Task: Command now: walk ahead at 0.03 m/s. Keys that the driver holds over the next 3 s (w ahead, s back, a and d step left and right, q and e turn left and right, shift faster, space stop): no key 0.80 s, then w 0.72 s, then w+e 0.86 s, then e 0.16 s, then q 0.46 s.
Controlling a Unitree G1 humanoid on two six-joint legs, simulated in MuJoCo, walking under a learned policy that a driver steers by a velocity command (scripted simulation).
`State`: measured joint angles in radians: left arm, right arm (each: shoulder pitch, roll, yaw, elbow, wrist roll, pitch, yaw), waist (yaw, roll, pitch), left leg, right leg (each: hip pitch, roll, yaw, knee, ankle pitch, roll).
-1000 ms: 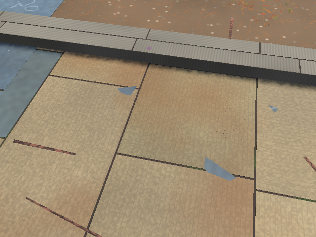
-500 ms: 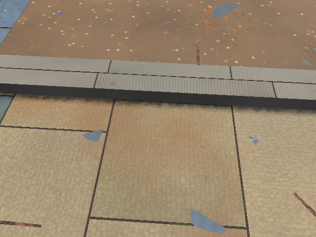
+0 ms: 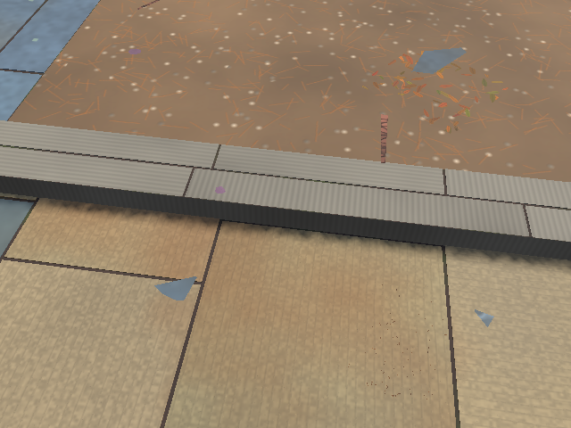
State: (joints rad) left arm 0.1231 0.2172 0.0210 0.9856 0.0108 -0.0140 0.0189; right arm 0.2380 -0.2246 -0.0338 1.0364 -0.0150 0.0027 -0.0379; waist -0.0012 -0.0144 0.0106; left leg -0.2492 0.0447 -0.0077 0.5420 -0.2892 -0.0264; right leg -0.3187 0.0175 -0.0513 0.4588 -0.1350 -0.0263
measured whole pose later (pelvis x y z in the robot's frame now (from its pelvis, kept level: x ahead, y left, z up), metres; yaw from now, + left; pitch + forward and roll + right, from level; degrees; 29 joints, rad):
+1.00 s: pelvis +0.06 +0.01 +0.00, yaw -1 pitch +0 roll +0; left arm 0.22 0.21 0.05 1.12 -0.03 -0.04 0.01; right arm 0.37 -0.22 -0.05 1.09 0.02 -0.04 -0.04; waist -0.02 0.02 -0.01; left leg -0.12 0.02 0.02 0.50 -0.38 0.02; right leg -0.34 -0.02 -0.05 0.77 -0.45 -0.06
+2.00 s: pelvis +0.57 +0.01 +0.00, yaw -13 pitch +1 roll +3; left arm 0.10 0.23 0.07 0.89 -0.02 -0.05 -0.03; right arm 0.31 -0.24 -0.06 1.01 -0.01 -0.10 -0.02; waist -0.05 -0.02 0.00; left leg 0.07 -0.03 0.26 0.21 -0.30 0.02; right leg -0.69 -0.12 0.01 0.72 0.05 -0.05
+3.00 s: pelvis +0.97 -0.18 +0.00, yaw -25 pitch +2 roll +0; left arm 0.13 0.22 0.05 0.66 0.03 0.01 0.05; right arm 0.26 -0.30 -0.08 0.82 0.03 0.01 -0.02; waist -0.04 0.03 0.03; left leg -0.45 -0.03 -0.10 1.17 -0.65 -0.08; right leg -0.33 0.00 0.00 0.55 -0.26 -0.01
